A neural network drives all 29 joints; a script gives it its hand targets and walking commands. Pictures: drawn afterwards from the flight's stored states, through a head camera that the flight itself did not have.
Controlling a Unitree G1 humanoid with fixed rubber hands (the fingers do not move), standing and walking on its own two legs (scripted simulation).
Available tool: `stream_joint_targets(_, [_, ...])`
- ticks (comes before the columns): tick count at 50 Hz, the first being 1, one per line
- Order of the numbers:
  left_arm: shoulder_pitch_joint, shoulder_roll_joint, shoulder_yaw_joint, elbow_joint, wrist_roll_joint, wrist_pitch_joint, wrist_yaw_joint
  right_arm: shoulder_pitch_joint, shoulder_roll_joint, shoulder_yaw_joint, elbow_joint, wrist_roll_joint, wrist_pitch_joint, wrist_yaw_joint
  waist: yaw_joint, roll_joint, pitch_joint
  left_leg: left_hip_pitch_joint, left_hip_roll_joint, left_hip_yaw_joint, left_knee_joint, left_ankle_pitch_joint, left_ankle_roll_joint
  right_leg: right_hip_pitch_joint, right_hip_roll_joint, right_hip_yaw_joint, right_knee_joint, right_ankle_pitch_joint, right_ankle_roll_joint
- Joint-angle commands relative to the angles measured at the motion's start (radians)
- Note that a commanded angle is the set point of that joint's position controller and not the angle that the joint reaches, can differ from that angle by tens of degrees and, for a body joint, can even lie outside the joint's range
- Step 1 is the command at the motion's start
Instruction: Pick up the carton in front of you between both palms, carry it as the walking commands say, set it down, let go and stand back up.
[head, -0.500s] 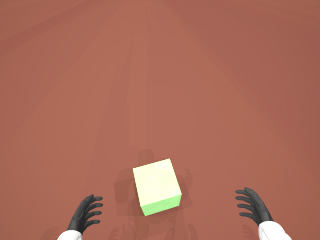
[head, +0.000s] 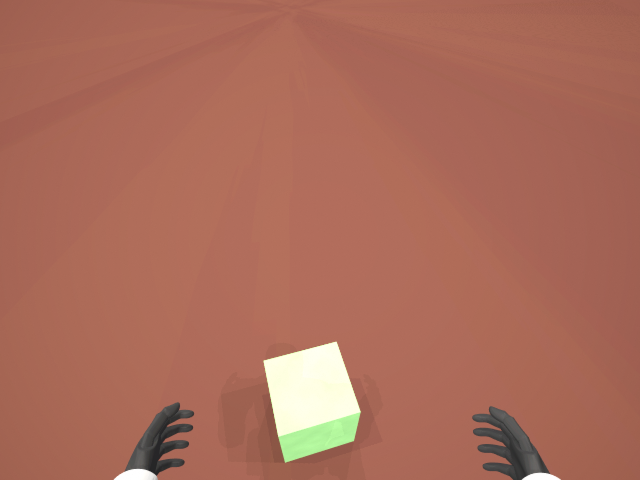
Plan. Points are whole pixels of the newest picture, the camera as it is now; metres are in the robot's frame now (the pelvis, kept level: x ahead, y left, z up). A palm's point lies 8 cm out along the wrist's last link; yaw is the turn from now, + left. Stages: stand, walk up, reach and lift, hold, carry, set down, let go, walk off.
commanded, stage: stand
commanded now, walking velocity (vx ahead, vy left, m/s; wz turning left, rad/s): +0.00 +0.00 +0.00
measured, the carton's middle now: (310, 402) +0.44 +0.04 -0.65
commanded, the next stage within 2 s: none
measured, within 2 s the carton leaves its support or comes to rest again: neither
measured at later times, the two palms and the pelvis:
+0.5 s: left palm out of the picture +0.10 +0.29 -0.13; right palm (500, 474) +0.16 -0.22 -0.11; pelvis +0.05 +0.02 -0.02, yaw +5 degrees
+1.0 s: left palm out of the picture +0.02 +0.29 -0.14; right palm out of the picture +0.13 -0.23 -0.12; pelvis +0.04 +0.02 -0.01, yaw +8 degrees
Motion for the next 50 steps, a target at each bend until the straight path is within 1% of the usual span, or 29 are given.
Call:
stream_joint_targets(1, [0.037,0.145,0.042,0.037,0.039,-0.156,0.038,0.065,-0.18,-0.059,0.028,-0.034,-0.079,-0.035,0.001,-0.115,0.111,-0.208,0.057,-0.047,-0.085,-0.164,-0.037,-0.215,-0.111,0.09,-0.15,-0.356,-0.005])
stream_joint_targets(2, [0.02,0.142,0.039,0.051,0.035,-0.178,0.039,0.054,-0.154,-0.049,0.035,-0.03,-0.102,-0.031,-0.001,-0.066,0.069,-0.196,0.059,-0.05,-0.075,-0.115,-0.032,-0.207,-0.112,0.089,-0.128,-0.305,-0.01])
stream_joint_targets(3, [0.012,0.136,0.037,0.065,0.027,-0.195,0.037,0.047,-0.131,-0.041,0.048,-0.024,-0.119,-0.025,0.003,0.006,0.01,-0.201,0.06,-0.065,-0.078,-0.077,-0.024,-0.158,-0.102,0.069,-0.085,-0.212,-0.005])
stream_joint_targets(4, [0.008,0.14,0.037,0.08,0.019,-0.207,0.034,0.037,-0.126,-0.036,0.058,-0.021,-0.132,-0.016,0.014,0.077,-0.062,-0.205,0.059,-0.082,-0.087,-0.053,-0.017,-0.102,-0.097,0.059,-0.046,-0.127,0.001])
stream_joint_targets(5, [0.013,0.145,0.038,0.094,0.015,-0.217,0.031,0.031,-0.123,-0.034,0.066,-0.016,-0.14,-0.011,0.022,0.104,-0.101,-0.211,0.065,-0.102,-0.092,-0.029,-0.008,-0.073,-0.097,0.055,-0.021,-0.077,0.005])
stream_joint_targets(7, [0.03,0.146,0.039,0.125,0.012,-0.226,0.028,0.038,-0.126,-0.032,0.076,-0.007,-0.147,-0.009,0.028,0.086,-0.127,-0.2,0.075,-0.127,-0.067,0.093,0.007,-0.066,-0.096,0.039,0.016,-0.012,0.011])
stream_joint_targets(9, [0.049,0.151,0.04,0.149,0.011,-0.224,0.031,0.075,-0.135,-0.032,0.097,-0.004,-0.146,-0.015,0.026,0.072,-0.137,-0.176,0.071,-0.124,-0.017,0.244,0.016,-0.074,-0.098,0.031,0.025,0.039,0.016])
stream_joint_targets(11, [0.075,0.152,0.037,0.173,0.003,-0.218,0.037,0.108,-0.142,-0.031,0.113,-0.001,-0.143,-0.022,0.022,0.065,-0.146,-0.152,0.069,-0.123,0.018,0.355,0.024,-0.08,-0.095,0.019,0.04,0.093,0.019])
stream_joint_targets(13, [0.097,0.15,0.031,0.191,-0.004,-0.211,0.042,0.134,-0.145,-0.029,0.126,0.002,-0.138,-0.028,0.018,0.05,-0.146,-0.145,0.065,-0.123,0.043,0.414,0.033,-0.081,-0.093,0.006,0.053,0.14,0.022])
stream_joint_targets(16, [0.12,0.148,0.024,0.211,-0.012,-0.2,0.048,0.154,-0.147,-0.027,0.139,0.004,-0.129,-0.036,0.014,0.023,-0.134,-0.149,0.06,-0.122,0.069,0.458,0.042,-0.079,-0.094,-0.01,0.067,0.205,0.022])
stream_joint_targets(20, [0.144,0.15,0.018,0.232,-0.018,-0.187,0.055,0.161,-0.147,-0.025,0.149,0.007,-0.12,-0.043,0.012,0.006,-0.126,-0.152,0.054,-0.124,0.093,0.489,0.049,-0.07,-0.097,-0.03,0.083,0.285,0.02])
stream_joint_targets(24, [0.16,0.152,0.015,0.253,-0.021,-0.176,0.06,0.156,-0.144,-0.023,0.158,0.009,-0.111,-0.048,0.011,0.011,-0.121,-0.149,0.049,-0.13,0.106,0.508,0.056,-0.064,-0.096,-0.048,0.09,0.308,0.018])
stream_joint_targets(28, [0.169,0.153,0.014,0.275,-0.02,-0.164,0.063,0.148,-0.143,-0.021,0.167,0.008,-0.102,-0.052,0.011,0.024,-0.111,-0.148,0.045,-0.141,0.107,0.5,0.063,-0.062,-0.092,-0.061,0.084,0.275,0.015])
stream_joint_targets(37, [0.18,0.155,0.011,0.33,-0.015,-0.146,0.062,0.144,-0.146,-0.017,0.191,0.004,-0.086,-0.057,0.013,0.04,-0.079,-0.164,0.037,-0.17,0.088,0.421,0.071,-0.052,-0.09,-0.074,0.051,0.178,0.003])
stream_joint_targets(50, [0.207,0.147,0.003,0.43,-0.009,-0.135,0.056,0.158,-0.135,-0.012,0.252,0.004,-0.075,-0.06,0.015,0.033,-0.037,-0.177,0.029,-0.186,0.055,0.334,0.07,-0.03,-0.101,-0.083,0.001,0.145,-0.009])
